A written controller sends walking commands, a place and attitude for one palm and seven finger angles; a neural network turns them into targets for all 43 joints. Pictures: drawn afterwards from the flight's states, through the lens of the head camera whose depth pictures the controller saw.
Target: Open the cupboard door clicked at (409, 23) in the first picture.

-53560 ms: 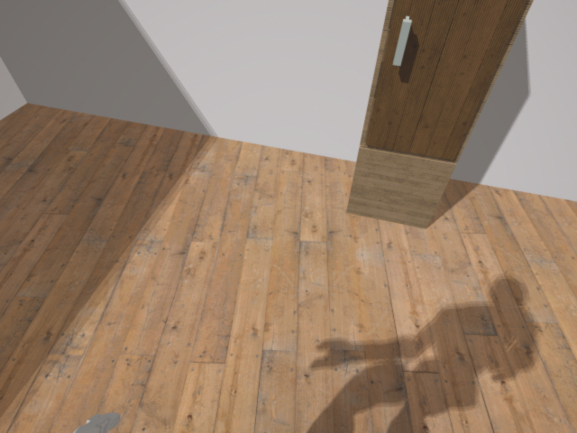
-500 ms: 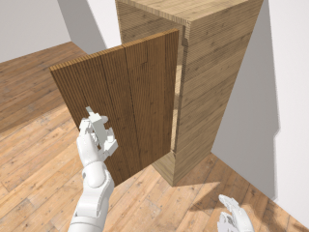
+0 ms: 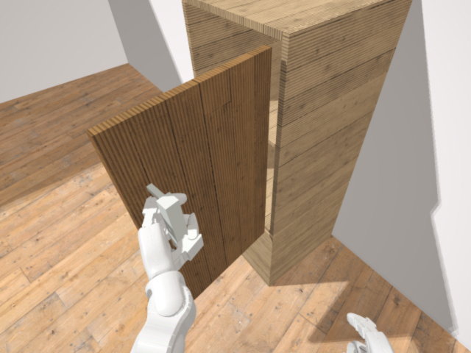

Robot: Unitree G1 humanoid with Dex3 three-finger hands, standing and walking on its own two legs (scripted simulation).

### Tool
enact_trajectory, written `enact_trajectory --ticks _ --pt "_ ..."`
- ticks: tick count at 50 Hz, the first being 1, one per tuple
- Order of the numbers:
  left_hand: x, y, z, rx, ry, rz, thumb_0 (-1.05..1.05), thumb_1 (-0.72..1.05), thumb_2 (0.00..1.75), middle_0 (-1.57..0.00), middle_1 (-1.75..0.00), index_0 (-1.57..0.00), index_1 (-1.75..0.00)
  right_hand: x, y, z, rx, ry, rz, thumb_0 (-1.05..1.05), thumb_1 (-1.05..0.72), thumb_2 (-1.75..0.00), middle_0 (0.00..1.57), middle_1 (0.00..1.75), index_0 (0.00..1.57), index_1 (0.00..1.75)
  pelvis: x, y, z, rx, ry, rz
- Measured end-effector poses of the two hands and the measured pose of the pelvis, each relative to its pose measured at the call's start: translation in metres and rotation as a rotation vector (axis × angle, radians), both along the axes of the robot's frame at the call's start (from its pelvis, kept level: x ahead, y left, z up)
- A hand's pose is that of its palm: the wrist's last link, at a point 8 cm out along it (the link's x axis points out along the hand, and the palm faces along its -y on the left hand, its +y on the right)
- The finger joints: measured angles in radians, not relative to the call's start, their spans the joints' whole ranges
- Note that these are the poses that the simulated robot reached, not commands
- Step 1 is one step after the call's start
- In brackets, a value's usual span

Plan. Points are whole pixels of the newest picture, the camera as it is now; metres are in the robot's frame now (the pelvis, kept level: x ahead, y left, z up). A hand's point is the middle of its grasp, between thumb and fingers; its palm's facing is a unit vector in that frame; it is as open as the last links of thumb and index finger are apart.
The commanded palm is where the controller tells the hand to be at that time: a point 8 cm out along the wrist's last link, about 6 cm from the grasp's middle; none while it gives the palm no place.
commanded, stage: open thumb and fingers to let go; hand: left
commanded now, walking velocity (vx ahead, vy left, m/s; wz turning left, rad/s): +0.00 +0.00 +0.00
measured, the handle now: (168, 217) +0.32 +0.13 +0.09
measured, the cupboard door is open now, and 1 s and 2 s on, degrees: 99 100 99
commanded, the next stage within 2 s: slide the hand sideways off the handle in 0.68 s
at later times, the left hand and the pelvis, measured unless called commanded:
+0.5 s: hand (187, 235) +0.29 +0.09 +0.09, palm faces +0.34 -0.94 -0.01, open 13.7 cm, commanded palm +0.24 +0.13 +0.09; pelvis +0.00 +0.02 +0.00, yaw -1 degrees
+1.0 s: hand (184, 260) +0.24 +0.09 +0.09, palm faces -0.13 -0.99 -0.03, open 16.1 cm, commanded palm +0.23 +0.14 +0.09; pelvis -0.03 +0.04 -0.01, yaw -1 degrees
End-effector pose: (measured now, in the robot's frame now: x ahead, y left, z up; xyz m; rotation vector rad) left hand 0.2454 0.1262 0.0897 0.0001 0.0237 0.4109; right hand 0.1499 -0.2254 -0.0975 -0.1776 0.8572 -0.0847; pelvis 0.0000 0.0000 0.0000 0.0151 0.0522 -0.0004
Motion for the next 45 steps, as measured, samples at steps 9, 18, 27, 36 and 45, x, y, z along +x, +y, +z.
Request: enact_trajectory --ticks 9,18,27,36,45 --pt "0.000 0.006 0.000 -0.008 0.006 -0.020 0.01 0.31 0.64 -0.36 -1.29 -0.38 -1.29 0.019 0.015 0.010 0.024 -0.052 0.019 0.02 -0.90 -0.90 0.20 0.30 0.20 0.30 0.003 0.005 0.001 0.002 0.004 -0.003" --pt "0.002 0.010 0.000 0.000 0.000 -0.043 0.00 -0.22 0.42 -0.32 -1.22 -0.36 -1.22 0.024 0.025 0.016 0.014 -0.071 0.026 0.02 -0.90 -0.90 0.20 0.30 0.20 0.30 0.000 0.015 -0.001 -0.010 0.004 -0.004" --pt "0.001 0.012 0.000 0.004 0.009 -0.068 -0.01 -0.45 0.32 -0.27 -0.98 -0.31 -0.98 0.011 0.036 0.013 0.023 -0.056 0.012 0.02 -0.90 -0.90 0.20 0.30 0.20 0.30 -0.004 0.026 -0.002 -0.021 0.004 -0.014" --pt "-0.003 0.011 0.000 0.005 0.012 -0.090 -0.01 -0.49 0.30 -0.28 -0.63 -0.29 -0.65 -0.001 0.045 0.010 0.026 -0.049 0.016 0.02 -0.90 -0.90 0.20 0.30 0.20 0.30 -0.014 0.032 -0.005 -0.033 -0.008 -0.015" --pt "-0.010 0.020 -0.003 0.064 -0.031 -0.324 -0.01 -0.49 0.30 -0.29 -0.47 -0.24 -0.50 -0.013 0.049 0.010 0.023 -0.046 0.033 0.02 -0.90 -0.90 0.20 0.30 0.20 0.30 -0.027 0.034 -0.006 -0.028 -0.007 -0.005"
